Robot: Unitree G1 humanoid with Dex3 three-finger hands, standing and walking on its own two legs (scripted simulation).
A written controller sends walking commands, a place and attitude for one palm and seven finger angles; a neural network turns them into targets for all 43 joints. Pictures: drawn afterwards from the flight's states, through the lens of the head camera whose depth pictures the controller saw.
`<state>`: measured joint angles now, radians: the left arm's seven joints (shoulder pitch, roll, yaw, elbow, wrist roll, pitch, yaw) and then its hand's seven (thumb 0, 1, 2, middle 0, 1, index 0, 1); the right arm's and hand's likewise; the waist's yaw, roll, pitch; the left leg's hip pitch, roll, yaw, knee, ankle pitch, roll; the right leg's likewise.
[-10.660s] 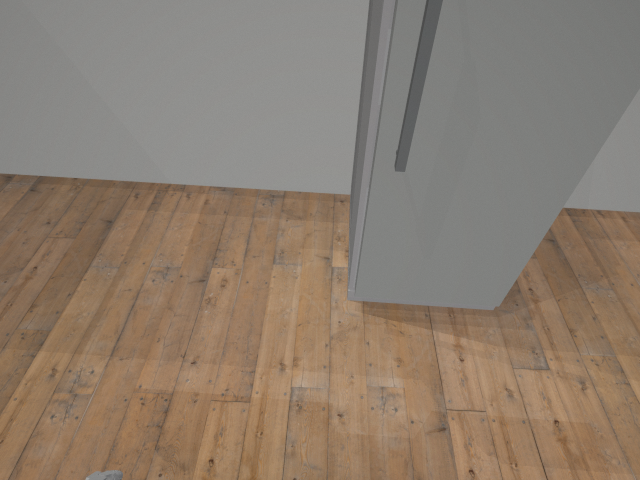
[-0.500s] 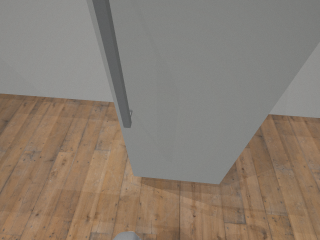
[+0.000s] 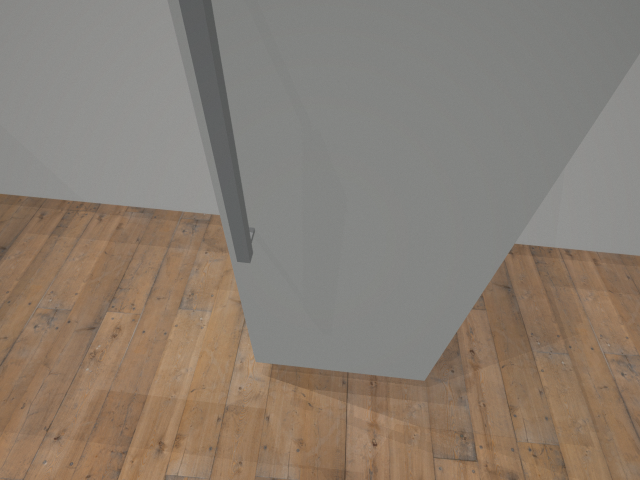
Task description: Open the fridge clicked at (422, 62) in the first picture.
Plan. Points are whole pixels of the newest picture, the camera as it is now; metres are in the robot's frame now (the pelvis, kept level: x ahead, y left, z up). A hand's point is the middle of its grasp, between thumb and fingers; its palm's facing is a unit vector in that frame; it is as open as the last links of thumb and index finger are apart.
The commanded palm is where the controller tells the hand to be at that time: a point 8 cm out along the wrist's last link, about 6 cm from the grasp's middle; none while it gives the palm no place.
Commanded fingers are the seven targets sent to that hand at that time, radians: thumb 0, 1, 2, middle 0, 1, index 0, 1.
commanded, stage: come to a stop and stand still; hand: left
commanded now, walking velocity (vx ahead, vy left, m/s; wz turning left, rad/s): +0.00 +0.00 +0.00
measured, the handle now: (227, 129) +0.49 +0.17 +0.18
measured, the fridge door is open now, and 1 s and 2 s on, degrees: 0 0 0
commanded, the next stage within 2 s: look again from close up in 0.88 s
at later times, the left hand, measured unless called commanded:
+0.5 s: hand out of the picture +0.06 +0.25 -0.14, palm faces -0.02 -0.93 -0.36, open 7.4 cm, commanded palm none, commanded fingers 0.00 0.90 0.90 -0.20 -0.30 -0.20 -0.30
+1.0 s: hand out of the picture -0.02 +0.24 -0.17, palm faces -0.04 -0.96 -0.27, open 7.4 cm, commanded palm none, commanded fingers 0.00 0.90 0.90 -0.20 -0.30 -0.20 -0.30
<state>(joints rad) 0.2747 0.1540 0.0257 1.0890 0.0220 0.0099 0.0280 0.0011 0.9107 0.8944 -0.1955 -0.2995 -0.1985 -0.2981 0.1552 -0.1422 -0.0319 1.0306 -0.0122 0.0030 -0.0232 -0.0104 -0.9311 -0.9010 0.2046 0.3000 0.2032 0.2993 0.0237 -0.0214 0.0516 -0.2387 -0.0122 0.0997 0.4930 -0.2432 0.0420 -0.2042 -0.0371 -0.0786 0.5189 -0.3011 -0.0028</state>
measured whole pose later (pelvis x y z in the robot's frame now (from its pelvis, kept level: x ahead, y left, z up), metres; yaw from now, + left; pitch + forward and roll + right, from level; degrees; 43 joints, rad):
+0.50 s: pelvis -0.04 +0.01 +0.00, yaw -1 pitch -3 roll +0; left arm 0.21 0.34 0.01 0.95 0.02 0.00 0.01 0.00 0.91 0.89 -0.20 -0.30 -0.20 -0.30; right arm 0.26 -0.32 -0.02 0.98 -0.02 -0.01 0.00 0.01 -0.90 -0.90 0.20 0.30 0.20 0.30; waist -0.02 0.02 -0.03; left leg -0.23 0.00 0.11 0.47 -0.19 0.05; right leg -0.20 -0.03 -0.07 0.49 -0.23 -0.01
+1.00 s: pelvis -0.04 +0.02 +0.01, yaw +0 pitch -2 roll -1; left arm 0.28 0.28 -0.01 1.07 0.02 0.00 0.01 0.00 0.91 0.89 -0.20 -0.30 -0.20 -0.30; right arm 0.24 -0.28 -0.01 1.08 -0.01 -0.01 0.01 0.01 -0.90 -0.90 0.20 0.30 0.20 0.30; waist 0.00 -0.01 0.01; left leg -0.23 -0.02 0.11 0.41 -0.15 0.07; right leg -0.18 -0.04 -0.07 0.41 -0.18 0.01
